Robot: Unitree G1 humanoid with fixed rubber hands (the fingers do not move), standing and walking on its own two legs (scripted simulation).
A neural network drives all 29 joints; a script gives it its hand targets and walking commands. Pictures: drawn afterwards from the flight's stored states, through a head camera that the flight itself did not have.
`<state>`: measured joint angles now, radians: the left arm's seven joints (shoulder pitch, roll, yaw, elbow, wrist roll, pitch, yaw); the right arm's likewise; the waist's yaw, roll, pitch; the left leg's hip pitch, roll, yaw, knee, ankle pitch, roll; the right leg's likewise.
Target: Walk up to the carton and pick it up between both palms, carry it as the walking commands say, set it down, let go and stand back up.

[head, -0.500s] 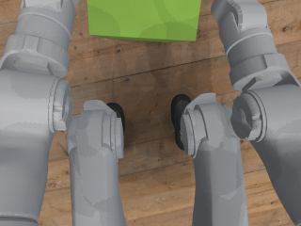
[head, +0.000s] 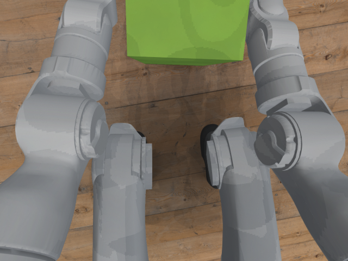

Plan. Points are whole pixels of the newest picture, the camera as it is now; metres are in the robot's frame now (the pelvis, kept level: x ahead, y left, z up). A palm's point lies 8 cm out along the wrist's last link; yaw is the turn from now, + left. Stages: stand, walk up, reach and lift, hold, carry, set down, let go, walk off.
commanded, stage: reach and lift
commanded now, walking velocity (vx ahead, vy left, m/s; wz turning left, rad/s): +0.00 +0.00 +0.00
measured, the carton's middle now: out of the picture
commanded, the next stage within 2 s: none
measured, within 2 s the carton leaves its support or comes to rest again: leaves its support in 0.16 s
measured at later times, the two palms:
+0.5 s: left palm out of the picture +0.55 +0.11 -0.17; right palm out of the picture +0.54 -0.14 -0.14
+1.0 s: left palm out of the picture +0.55 +0.12 -0.11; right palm out of the picture +0.52 -0.12 -0.11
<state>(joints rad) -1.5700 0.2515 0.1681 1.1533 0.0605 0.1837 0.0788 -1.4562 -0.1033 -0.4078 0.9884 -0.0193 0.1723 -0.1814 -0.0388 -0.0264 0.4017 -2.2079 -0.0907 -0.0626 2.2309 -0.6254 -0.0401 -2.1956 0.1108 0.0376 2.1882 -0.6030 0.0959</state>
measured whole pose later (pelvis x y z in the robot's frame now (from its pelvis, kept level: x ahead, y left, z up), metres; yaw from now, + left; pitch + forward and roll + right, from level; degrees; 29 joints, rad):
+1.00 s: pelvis -0.01 +0.00 +0.05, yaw +3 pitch +31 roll -3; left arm -1.57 0.19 0.24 0.89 0.14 0.35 0.09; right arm -1.38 0.04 -0.54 0.58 -0.13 0.33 -0.20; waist -0.04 0.01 0.52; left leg -2.03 -0.15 -0.09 2.06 -0.58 -0.06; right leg -1.99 0.12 0.06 2.03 -0.60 0.11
